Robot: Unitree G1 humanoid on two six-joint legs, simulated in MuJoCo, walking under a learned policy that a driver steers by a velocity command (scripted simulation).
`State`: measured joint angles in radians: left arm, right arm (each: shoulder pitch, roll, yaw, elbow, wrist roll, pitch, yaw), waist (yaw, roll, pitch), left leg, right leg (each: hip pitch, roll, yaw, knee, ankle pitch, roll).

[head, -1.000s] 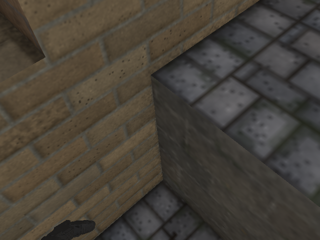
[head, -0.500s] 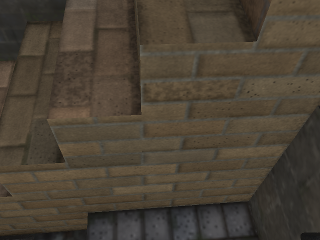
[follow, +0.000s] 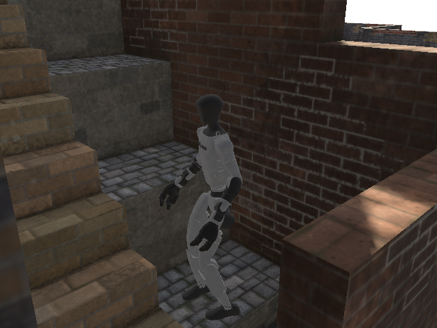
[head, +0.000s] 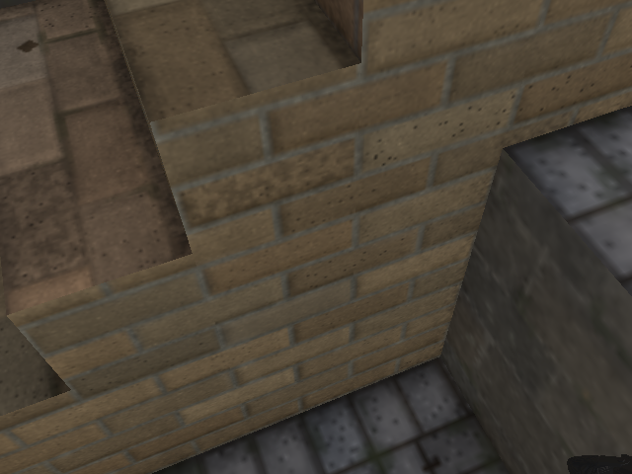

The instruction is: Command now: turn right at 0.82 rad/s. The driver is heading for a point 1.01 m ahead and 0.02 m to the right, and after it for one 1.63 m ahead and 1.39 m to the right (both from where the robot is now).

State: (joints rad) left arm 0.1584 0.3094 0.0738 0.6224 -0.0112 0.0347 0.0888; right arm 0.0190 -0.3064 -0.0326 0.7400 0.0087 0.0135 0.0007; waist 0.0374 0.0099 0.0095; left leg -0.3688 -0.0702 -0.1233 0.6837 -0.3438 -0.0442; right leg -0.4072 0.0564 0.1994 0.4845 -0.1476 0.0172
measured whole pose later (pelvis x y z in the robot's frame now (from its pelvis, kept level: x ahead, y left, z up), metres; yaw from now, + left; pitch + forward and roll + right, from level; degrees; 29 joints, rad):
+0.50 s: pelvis -0.02 +0.00 -0.01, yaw -14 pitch +3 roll -1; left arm 0.05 0.17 -0.04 0.62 0.03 0.03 0.04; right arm 0.30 -0.25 -0.02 0.78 -0.01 -0.04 0.03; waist -0.08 0.01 0.00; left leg -0.34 0.05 0.04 0.67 -0.42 -0.03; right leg -0.33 -0.02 -0.01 0.55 -0.30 -0.02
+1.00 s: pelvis -0.02 +0.04 +0.00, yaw +9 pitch +3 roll -4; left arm 0.09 0.27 0.08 0.58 0.01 -0.02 0.07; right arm 0.25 -0.27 -0.05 0.62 0.02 0.00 -0.02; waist -0.01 0.00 0.03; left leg -0.41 -0.05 -0.13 0.59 -0.23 0.07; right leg -0.66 0.04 0.09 1.23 -0.29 0.04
